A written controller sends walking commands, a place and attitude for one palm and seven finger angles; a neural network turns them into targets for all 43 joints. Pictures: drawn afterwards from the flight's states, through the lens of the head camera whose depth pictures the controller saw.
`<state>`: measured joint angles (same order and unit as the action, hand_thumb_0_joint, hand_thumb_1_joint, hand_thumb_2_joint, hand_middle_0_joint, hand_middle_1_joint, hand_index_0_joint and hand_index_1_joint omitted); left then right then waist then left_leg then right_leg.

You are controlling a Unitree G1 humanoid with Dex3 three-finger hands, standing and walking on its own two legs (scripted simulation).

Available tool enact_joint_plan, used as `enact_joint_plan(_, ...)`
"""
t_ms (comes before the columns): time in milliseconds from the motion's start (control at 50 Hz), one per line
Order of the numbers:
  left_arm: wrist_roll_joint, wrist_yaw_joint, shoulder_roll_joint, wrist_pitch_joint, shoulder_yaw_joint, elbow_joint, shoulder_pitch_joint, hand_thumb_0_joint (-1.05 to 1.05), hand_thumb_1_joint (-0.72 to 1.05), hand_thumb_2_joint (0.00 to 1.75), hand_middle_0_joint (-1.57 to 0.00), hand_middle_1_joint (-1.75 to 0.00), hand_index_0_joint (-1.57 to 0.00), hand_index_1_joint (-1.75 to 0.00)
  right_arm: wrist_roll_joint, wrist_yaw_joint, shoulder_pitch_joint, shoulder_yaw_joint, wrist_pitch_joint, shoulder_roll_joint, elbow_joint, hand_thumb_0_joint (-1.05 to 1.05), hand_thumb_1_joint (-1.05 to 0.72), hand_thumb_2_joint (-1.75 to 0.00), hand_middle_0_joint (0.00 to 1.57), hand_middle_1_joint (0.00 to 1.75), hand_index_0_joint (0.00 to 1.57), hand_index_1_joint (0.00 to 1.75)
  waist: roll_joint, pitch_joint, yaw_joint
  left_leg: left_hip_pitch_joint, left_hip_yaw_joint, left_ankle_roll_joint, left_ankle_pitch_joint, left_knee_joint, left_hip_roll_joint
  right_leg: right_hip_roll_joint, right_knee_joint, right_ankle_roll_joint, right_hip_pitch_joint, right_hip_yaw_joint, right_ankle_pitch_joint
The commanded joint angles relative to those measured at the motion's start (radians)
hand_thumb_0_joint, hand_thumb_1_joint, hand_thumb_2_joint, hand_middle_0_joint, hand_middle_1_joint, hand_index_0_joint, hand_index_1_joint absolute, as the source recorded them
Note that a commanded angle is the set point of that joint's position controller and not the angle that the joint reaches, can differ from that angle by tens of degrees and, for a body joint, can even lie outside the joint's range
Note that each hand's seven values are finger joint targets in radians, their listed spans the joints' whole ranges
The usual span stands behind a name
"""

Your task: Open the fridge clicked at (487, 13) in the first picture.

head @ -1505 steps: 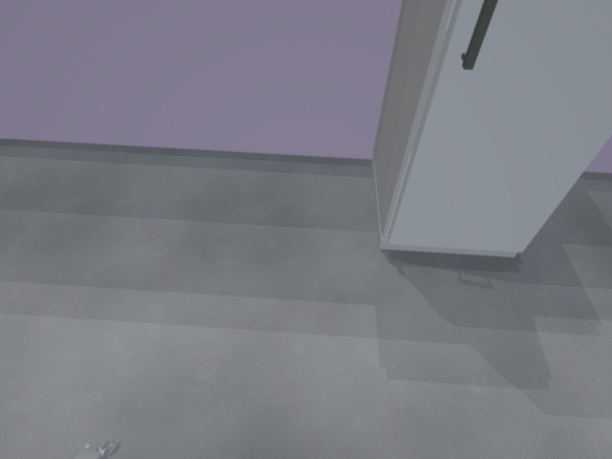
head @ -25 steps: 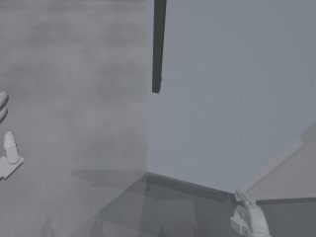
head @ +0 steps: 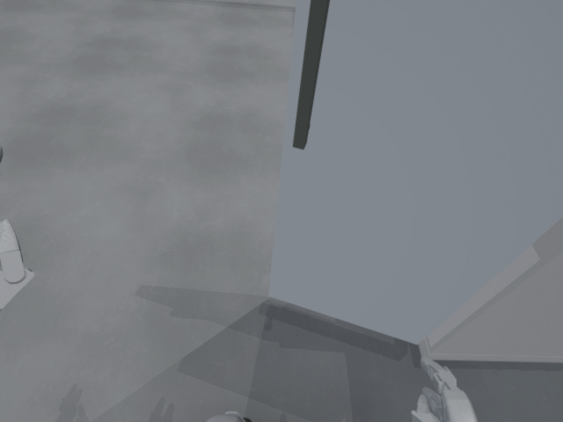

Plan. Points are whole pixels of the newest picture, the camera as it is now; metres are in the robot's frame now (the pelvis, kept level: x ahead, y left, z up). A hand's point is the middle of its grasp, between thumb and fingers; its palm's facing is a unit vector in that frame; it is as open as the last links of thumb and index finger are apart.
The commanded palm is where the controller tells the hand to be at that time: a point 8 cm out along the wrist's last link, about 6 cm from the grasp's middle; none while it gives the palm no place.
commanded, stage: step back with the hand held close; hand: left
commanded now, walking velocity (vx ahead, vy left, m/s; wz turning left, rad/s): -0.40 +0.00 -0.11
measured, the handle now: (318, 33) +0.58 +0.00 +0.27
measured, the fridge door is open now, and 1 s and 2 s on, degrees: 73 73 73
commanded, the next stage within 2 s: stop stepping back and stand still in 0.58 s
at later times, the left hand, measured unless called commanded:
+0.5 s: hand out of the picture +0.17 +0.29 +0.18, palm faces +0.35 -0.83 -0.43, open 7.4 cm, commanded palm +0.10 +0.32 +0.19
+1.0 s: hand out of the picture +0.11 +0.29 +0.16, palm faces +0.33 -0.87 -0.36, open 7.4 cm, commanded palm +0.05 +0.32 +0.19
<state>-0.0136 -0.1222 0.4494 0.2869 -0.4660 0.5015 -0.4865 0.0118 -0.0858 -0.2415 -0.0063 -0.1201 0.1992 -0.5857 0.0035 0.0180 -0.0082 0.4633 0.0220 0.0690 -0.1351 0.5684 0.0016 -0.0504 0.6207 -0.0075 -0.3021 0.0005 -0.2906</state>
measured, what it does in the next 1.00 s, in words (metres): walks backwards: right foot, then left foot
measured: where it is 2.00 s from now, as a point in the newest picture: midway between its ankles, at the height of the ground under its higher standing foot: outside the picture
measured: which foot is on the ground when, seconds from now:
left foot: down 0.00-0.74, up 0.76-0.82, down 0.84-1.00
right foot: down 0.00-0.36, up 0.38-0.66, down 0.68-1.00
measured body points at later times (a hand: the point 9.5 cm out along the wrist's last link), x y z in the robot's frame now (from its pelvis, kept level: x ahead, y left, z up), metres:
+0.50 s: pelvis -0.06 +0.03 +0.02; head -0.03 +0.07 +0.46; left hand +0.15 +0.33 +0.20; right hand +0.10 -0.22 -0.05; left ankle +0.05 +0.08 -0.73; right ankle -0.14 -0.11 -0.68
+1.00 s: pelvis -0.14 +0.05 +0.01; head -0.15 +0.08 +0.46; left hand +0.09 +0.34 +0.18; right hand -0.05 -0.22 -0.06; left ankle -0.03 +0.10 -0.73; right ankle -0.22 -0.07 -0.72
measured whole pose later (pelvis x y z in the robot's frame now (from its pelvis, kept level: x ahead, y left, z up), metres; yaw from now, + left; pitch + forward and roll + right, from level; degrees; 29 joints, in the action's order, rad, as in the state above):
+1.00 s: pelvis -0.14 +0.05 +0.01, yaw -8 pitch +1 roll -2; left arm -0.05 -0.14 0.41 0.19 -0.43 0.40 -0.48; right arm 0.02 -0.10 -0.31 -0.01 -0.13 0.21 -0.67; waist 0.05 -0.07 -0.03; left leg 0.37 0.01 0.05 -0.09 0.42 -0.05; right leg -0.03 0.51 0.02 -0.15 0.01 -0.43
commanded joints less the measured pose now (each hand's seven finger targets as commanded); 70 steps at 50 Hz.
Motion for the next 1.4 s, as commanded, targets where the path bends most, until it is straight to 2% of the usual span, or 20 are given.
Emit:
enact_joint_plan(0,-0.033,-0.006,0.152,0.079,-0.108,0.232,-0.016,0.0,0.9,0.9,-0.2,-0.3,-0.2,-0.3,0.006,0.002,0.125,0.06,-0.066,0.144,0.147,0.0,-0.9,-0.9,0.2,0.3,0.2,0.3,-0.103,-0.144,0.031,-0.012,-0.19,0.01,-0.176,-0.232,0.162,0.039,-0.126,0.033,0.146,0.086,0.164)
enact_joint_plan(80,-0.038,-0.016,0.17,0.071,-0.078,0.258,0.056,0.0,0.9,0.9,-0.2,-0.3,-0.2,-0.3,-0.004,-0.006,0.119,0.071,-0.058,0.138,0.119,0.0,-0.9,-0.9,0.2,0.3,0.2,0.3,-0.015,-0.278,0.016,-0.319,-0.066,-0.04,0.06,-0.091,0.104,0.102,-0.18,0.015,-0.019,0.154,0.321)
enact_joint_plan(180,-0.039,-0.028,0.213,0.054,-0.106,0.201,0.047,0.0,0.9,0.9,-0.2,-0.3,-0.2,-0.3,-0.004,-0.01,0.137,0.074,-0.021,0.127,0.124,0.0,-0.9,-0.9,0.2,0.3,0.2,0.3,0.054,-0.112,0.012,-0.311,-0.044,-0.079,-0.196,0.085,0.024,0.213,-0.392,0.094,-0.289,0.259,-0.133)
enact_joint_plan(220,-0.033,-0.034,0.2,0.048,-0.089,0.178,0.049,0.0,0.9,0.9,-0.2,-0.3,-0.2,-0.3,0.0,-0.008,0.127,0.063,-0.009,0.109,0.115,0.0,-0.9,-0.9,0.2,0.3,0.2,0.3,0.123,-0.077,0.005,-0.304,-0.04,-0.084,-0.148,0.184,0.0,0.274,-0.396,0.125,-0.322,0.27,-0.005)
enact_joint_plan(260,-0.03,-0.031,0.193,0.043,-0.08,0.156,0.061,0.0,0.9,0.9,-0.2,-0.3,-0.2,-0.3,0.002,-0.008,0.132,0.055,0.002,0.11,0.119,0.0,-0.9,-0.9,0.2,0.3,0.2,0.3,0.103,-0.052,0.004,-0.248,-0.057,-0.077,-0.107,0.076,0.011,0.235,-0.333,0.097,-0.241,0.217,0.139)
enact_joint_plan(300,-0.027,-0.022,0.195,0.049,-0.084,0.175,0.085,0.0,0.9,0.9,-0.2,-0.3,-0.2,-0.3,-0.002,-0.021,0.146,0.06,0.001,0.148,0.136,0.0,-0.9,-0.9,0.2,0.3,0.2,0.3,-0.103,-0.044,0.012,-0.163,-0.148,-0.047,0.108,-0.196,0.092,0.061,-0.187,0.023,-0.088,0.113,0.2)
enact_joint_plan(360,-0.025,0.003,0.18,0.066,-0.113,0.192,0.058,0.0,0.9,0.9,-0.2,-0.3,-0.2,-0.3,0.018,-0.021,0.153,0.076,-0.032,0.168,0.159,0.0,-0.9,-0.9,0.2,0.3,0.2,0.3,-0.28,-0.171,0.035,0.129,-0.421,0.078,-0.365,-0.502,0.343,-0.058,0.263,-0.005,0.239,0.059,-0.072)
enact_joint_plan(420,-0.039,0.004,0.142,0.054,-0.086,0.212,-0.021,0.0,0.9,0.9,-0.2,-0.3,-0.2,-0.3,0.011,0.003,0.127,0.079,-0.055,0.143,0.14,0.0,-0.9,-0.9,0.2,0.3,0.2,0.3,-0.142,-0.204,0.046,-0.093,-0.3,0.078,-0.227,-0.429,0.285,-0.038,0.234,0.012,0.065,0.034,-0.186)
enact_joint_plan(540,-0.056,-0.012,0.157,0.042,-0.04,0.319,0.01,0.0,0.9,0.9,-0.2,-0.3,-0.2,-0.3,0.026,0.014,0.085,0.068,-0.076,0.134,0.077,0.0,-0.9,-0.9,0.2,0.3,0.2,0.3,-0.262,-0.306,0.036,-0.427,-0.178,-0.081,0.158,-0.399,0.212,-0.027,-0.207,0.039,0.078,-0.041,-0.142)
enact_joint_plan(600,-0.069,-0.004,0.201,0.047,-0.069,0.305,0.021,0.0,0.9,0.9,-0.2,-0.3,-0.2,-0.3,0.031,0.011,0.081,0.065,-0.054,0.135,0.074,0.0,-0.9,-0.9,0.2,0.3,0.2,0.3,-0.214,-0.332,0.032,-0.521,-0.112,-0.123,0.346,-0.298,0.179,0.001,-0.34,0.05,0.084,-0.033,-0.032)
enact_joint_plan(680,-0.087,-0.014,0.278,0.055,-0.153,0.255,0.007,0.0,0.9,0.9,-0.2,-0.3,-0.2,-0.3,0.04,0.002,0.119,0.047,-0.034,0.122,0.083,0.0,-0.9,-0.9,0.2,0.3,0.2,0.3,-0.016,-0.297,0.019,-0.526,-0.034,-0.127,-0.004,-0.068,0.098,0.217,-0.4,0.11,-0.138,0.074,-0.041)
enact_joint_plan(720,-0.091,-0.008,0.199,0.006,-0.094,0.189,-0.063,0.0,0.9,0.9,-0.2,-0.3,-0.2,-0.3,-0.002,-0.007,0.125,0.069,-0.028,0.14,0.097,0.0,-0.9,-0.9,0.2,0.3,0.2,0.3,0.147,-0.17,0.009,-0.497,-0.018,-0.119,-0.12,0.169,0.003,0.255,-0.44,0.16,-0.33,0.081,-0.25)
enact_joint_plan(760,-0.078,-0.015,0.188,-0.037,-0.091,0.164,-0.057,0.0,0.9,0.9,-0.2,-0.3,-0.2,-0.3,0.004,-0.015,0.133,0.048,-0.012,0.13,0.094,0.0,-0.9,-0.9,0.2,0.3,0.2,0.3,0.103,-0.051,-0.006,-0.34,-0.045,-0.103,-0.123,0.227,0.004,0.281,-0.406,0.18,-0.324,0.104,-0.243)
enact_joint_plan(820,-0.052,-0.02,0.165,-0.053,-0.064,0.06,0.056,0.0,0.9,0.9,-0.2,-0.3,-0.2,-0.3,-0.006,-0.033,0.121,0.029,-0.021,0.146,0.09,0.0,-0.9,-0.9,0.2,0.3,0.2,0.3,0.005,0.087,-0.014,-0.181,-0.1,-0.062,-0.125,-0.064,0.04,0.173,-0.317,0.081,-0.179,0.06,-0.137)
enact_joint_plan(900,-0.032,-0.022,0.178,0.004,-0.061,0.194,0.136,0.0,0.9,0.9,-0.2,-0.3,-0.2,-0.3,0.009,-0.035,0.102,0.033,-0.077,0.158,0.099,0.0,-0.9,-0.9,0.2,0.3,0.2,0.3,-0.295,-0.034,0.018,-0.106,-0.415,-0.114,-0.53,-0.547,0.173,-0.02,-0.036,0.026,0.077,-0.022,-0.174)
enact_joint_plan(1000,-0.036,-0.013,0.154,-0.01,-0.054,0.252,-0.087,0.0,0.9,0.9,-0.2,-0.3,-0.2,-0.3,0.01,-0.001,0.081,0.04,-0.092,0.145,0.131,0.0,-0.9,-0.9,0.2,0.3,0.2,0.3,-0.166,-0.177,0.03,-0.114,-0.147,-0.111,-0.278,-0.336,0.048,0.029,-0.266,0.059,0.272,-0.02,-0.087)
enact_joint_plan(1100,-0.06,-0.031,0.137,-0.023,-0.086,0.126,-0.08,0.0,0.9,0.9,-0.2,-0.3,-0.2,-0.3,0.003,-0.002,0.072,0.061,-0.055,0.147,0.084,0.0,-0.9,-0.9,0.2,0.3,0.2,0.3,0.12,-0.051,0.002,-0.215,-0.099,-0.08,-0.115,0.151,0.005,0.281,-0.423,0.182,-0.145,0.221,-0.279)
enact_joint_plan(1180,-0.032,-0.027,0.134,-0.012,-0.032,0.072,0.15,0.0,0.9,0.9,-0.2,-0.3,-0.2,-0.3,-0.011,-0.024,0.1,0.05,-0.072,0.156,0.068,0.0,-0.9,-0.9,0.2,0.3,0.2,0.3,-0.036,0.044,-0.009,-0.25,-0.137,-0.048,-0.059,-0.09,0.047,0.138,-0.283,0.067,-0.123,0.093,-0.114)
enact_joint_plan(1260,-0.014,-0.025,0.131,0.009,-0.015,0.134,0.189,0.0,0.9,0.9,-0.2,-0.3,-0.2,-0.3,0.009,-0.027,0.107,0.031,-0.096,0.144,0.083,0.0,-0.9,-0.9,0.2,0.3,0.2,0.3,-0.22,-0.008,0.025,-0.107,-0.465,-0.06,-0.564,-0.55,0.201,-0.006,0.008,0.02,0.078,0.02,-0.142)
enact_joint_plan(1380,-0.018,-0.017,0.149,-0.005,-0.073,0.173,-0.071,0.0,0.9,0.9,-0.2,-0.3,-0.2,-0.3,0.021,0.007,0.09,0.041,-0.083,0.131,0.124,0.0,-0.9,-0.9,0.2,0.3,0.2,0.3,-0.129,-0.156,0.032,-0.15,-0.16,-0.112,-0.236,-0.323,0.044,0.054,-0.292,0.067,0.24,0.021,-0.043)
